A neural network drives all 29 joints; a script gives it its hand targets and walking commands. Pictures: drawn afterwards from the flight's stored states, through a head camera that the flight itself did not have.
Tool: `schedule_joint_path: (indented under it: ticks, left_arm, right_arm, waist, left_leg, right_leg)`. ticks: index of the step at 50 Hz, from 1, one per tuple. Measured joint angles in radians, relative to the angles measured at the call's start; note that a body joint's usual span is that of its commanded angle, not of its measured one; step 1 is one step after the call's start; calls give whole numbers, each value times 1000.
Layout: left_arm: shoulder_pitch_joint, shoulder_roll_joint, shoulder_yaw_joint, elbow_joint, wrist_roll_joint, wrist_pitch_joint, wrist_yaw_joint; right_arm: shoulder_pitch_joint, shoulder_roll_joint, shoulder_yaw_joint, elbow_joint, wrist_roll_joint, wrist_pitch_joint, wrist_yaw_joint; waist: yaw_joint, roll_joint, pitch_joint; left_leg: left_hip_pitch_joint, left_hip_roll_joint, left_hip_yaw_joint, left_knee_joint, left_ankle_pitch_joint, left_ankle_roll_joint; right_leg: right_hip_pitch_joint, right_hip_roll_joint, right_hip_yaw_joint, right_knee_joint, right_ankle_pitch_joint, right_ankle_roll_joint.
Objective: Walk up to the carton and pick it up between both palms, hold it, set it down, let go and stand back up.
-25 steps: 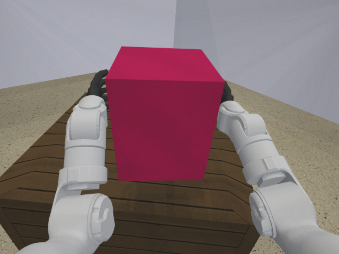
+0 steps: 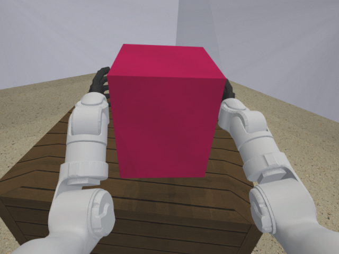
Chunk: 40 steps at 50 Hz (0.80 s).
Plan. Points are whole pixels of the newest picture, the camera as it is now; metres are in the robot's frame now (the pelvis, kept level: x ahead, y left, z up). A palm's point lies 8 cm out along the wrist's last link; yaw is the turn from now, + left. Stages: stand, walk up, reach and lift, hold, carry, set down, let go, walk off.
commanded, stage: hold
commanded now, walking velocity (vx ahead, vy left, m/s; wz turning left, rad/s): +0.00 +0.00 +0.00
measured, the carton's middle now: (163, 109) +0.39 +0.00 +0.23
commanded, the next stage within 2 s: set down in 1.46 s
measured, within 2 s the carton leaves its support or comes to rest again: neither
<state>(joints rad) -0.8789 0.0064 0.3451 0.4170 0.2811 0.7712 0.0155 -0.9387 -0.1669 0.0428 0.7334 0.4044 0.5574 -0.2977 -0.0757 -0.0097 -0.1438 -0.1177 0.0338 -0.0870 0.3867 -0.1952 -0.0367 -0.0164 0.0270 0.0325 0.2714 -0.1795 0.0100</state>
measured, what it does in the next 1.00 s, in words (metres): stands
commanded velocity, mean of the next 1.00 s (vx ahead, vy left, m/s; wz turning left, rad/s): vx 0.00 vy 0.00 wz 0.00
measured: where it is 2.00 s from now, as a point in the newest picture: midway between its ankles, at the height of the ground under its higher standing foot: outside the picture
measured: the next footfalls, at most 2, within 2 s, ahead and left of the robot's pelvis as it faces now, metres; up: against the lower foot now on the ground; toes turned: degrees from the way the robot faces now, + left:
none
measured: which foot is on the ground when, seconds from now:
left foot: down 0.00-1.00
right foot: down 0.00-1.00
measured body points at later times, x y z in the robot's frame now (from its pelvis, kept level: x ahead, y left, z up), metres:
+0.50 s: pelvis +0.00 +0.00 +0.00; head -0.09 +0.02 +0.44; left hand +0.38 +0.15 +0.26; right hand +0.38 -0.15 +0.25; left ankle +0.02 +0.14 -0.75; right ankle -0.01 -0.13 -0.75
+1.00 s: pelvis +0.00 +0.00 +0.00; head -0.09 +0.02 +0.44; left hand +0.39 +0.14 +0.26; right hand +0.38 -0.15 +0.25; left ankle +0.02 +0.14 -0.75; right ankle -0.01 -0.13 -0.75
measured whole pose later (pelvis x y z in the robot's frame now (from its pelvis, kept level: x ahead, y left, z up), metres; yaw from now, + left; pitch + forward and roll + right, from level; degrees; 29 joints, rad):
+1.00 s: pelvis +0.00 +0.00 +0.00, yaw +1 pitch -5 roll -2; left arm -0.84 0.01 0.32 0.37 0.27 0.79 0.02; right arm -0.92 -0.16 0.04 0.71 0.43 0.57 -0.31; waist -0.09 -0.02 -0.13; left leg -0.11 0.03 -0.10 0.40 -0.20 -0.04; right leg 0.00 0.03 0.03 0.27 -0.19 0.01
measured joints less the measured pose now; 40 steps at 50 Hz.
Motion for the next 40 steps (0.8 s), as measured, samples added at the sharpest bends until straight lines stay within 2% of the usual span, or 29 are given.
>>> schedule_joint_path:
  ticks: [17, 30, 40]
  left_arm:
    - [75, -2, -32, -107, -10, 35, -1]
    - [-14, 8, -3, 4, -6, 7, 4]
    - [13, 14, -17, -13, -5, 14, -2]
  right_arm:
    - [49, 5, 16, -70, 34, 13, -20]
    - [-14, 5, -20, 4, -4, 6, 0]
    - [-11, 3, 6, 13, 9, 6, -4]
  waist:
    - [-18, -8, 17]
    - [0, 0, -8]
    - [-6, -9, 0]
  left_leg:
    - [22, -3, -10, 12, -13, 2]
    - [-13, -5, 0, -2, 7, 3]
    - [11, -2, -8, 3, -5, 0]
  right_leg:
    - [36, -1, -9, -10, -6, 1]
    - [-15, -3, 1, 5, 2, 2]
    - [20, 1, -6, -8, -2, -2]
